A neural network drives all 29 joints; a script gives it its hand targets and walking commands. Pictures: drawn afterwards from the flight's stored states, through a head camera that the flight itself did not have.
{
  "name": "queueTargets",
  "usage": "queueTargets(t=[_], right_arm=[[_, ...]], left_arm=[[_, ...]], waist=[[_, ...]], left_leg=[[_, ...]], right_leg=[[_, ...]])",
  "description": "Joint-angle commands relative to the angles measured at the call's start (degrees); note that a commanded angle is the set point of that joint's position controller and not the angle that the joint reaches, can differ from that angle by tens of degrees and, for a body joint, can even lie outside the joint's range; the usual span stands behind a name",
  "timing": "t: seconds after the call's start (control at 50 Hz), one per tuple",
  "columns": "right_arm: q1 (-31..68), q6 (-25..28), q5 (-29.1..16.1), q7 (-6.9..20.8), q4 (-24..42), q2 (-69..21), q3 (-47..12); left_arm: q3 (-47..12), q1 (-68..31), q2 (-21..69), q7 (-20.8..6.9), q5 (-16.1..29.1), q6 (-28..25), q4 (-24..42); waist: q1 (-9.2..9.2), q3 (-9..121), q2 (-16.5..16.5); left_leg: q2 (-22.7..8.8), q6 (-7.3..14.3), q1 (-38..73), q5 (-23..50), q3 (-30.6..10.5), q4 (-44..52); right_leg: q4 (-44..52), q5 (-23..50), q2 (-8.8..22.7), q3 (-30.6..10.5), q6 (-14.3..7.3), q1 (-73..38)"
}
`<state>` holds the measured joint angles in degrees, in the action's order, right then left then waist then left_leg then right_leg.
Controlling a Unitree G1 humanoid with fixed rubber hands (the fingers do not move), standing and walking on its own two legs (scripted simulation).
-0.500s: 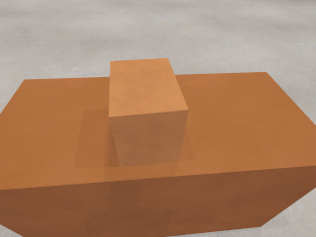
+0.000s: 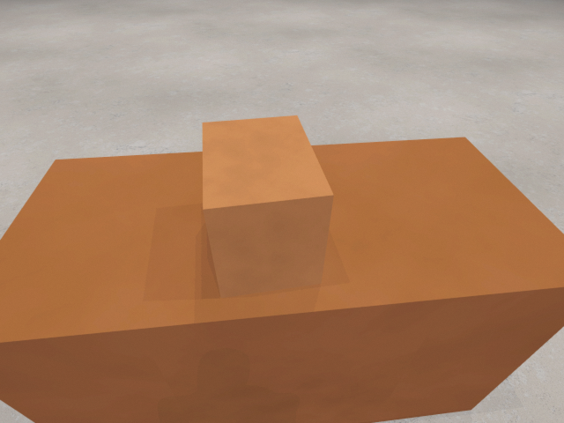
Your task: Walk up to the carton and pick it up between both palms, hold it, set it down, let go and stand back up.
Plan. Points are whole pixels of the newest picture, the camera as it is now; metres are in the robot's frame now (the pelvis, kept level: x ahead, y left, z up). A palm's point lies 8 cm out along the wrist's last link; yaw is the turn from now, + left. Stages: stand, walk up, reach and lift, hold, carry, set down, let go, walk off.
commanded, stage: stand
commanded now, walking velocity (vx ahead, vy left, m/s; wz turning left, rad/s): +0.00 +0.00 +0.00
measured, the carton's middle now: (261, 202) +0.52 +0.04 +0.05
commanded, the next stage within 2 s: none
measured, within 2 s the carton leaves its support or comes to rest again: neither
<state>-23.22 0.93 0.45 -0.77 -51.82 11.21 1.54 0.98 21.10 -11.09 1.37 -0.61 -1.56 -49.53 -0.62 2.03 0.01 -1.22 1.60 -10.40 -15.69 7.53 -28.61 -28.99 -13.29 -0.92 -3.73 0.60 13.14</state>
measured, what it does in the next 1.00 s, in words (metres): stands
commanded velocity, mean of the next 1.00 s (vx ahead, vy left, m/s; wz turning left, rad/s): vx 0.00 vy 0.00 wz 0.00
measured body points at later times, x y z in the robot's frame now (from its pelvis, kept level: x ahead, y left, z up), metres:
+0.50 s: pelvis -0.02 +0.01 +0.00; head -0.04 +0.00 +0.45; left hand -0.04 +0.25 -0.15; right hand -0.02 -0.24 -0.15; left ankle +0.00 +0.10 -0.74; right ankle +0.03 -0.13 -0.74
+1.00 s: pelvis +0.00 +0.00 +0.00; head -0.01 +0.00 +0.45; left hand +0.00 +0.23 -0.15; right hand +0.00 -0.24 -0.15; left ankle +0.00 +0.10 -0.74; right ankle +0.03 -0.13 -0.74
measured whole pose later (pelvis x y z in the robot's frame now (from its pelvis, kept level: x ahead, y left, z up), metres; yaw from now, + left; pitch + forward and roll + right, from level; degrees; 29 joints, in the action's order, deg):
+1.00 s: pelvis +0.00 +0.00 +0.00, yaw +2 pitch -2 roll +0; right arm -23.0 0.5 -0.1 -1.9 -55.5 10.7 -0.1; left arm -0.6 20.9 -10.1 2.2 -0.3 -0.7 -56.8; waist -0.4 -0.2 0.1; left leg 0.0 1.9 -10.5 -14.2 5.5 -26.4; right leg -26.7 -12.3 0.0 -2.9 1.0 12.6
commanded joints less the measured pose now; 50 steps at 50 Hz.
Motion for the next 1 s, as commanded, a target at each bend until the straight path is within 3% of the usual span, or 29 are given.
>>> queueTargets(t=[0.0,0.16,0.32,0.98], right_arm=[[-3.76,0.65,-0.19,-0.51,2.53,7.44,1.42],[-3.18,0.6,-0.37,-0.82,2.38,8.73,1.6],[-3.66,0.18,-0.38,-1.02,1.5,8.74,1.42],[-4.12,0.34,-0.6,-1.59,-1.94,6.21,-0.29]], left_arm=[[1.38,2.54,-7.09,0.33,0.0,-0.6,2.24],[1.32,3.75,-7.1,0.35,-0.29,-0.39,0.39],[1.09,5.52,-6.45,0.41,-0.32,-0.05,-1.46],[-0.42,3.13,-5.7,1.25,0.34,0.19,-5.67]], waist=[[0.18,-10.51,-0.26],[0.35,-9.42,-0.35],[0.34,-9.93,-0.07],[0.28,-7.67,0.31]], left_leg=[[-5.87,-0.03,-3.28,-3.54,-8.85,9.64],[-6.18,0.37,-5.13,-10.8,-10.71,11.88],[-6.18,0.42,-6.37,-12.81,-11.47,12.36],[-5.51,-0.33,-1.61,2.71,-9.99,9.53]], right_leg=[[7.55,0.0,4.6,-5.5,-0.93,5.65],[7.17,-3.66,3.85,-4.53,-0.55,4.34],[6.89,-5.03,3.82,-4.27,-0.41,4.92],[7.43,4.7,5.74,-3.89,-0.78,2.22]])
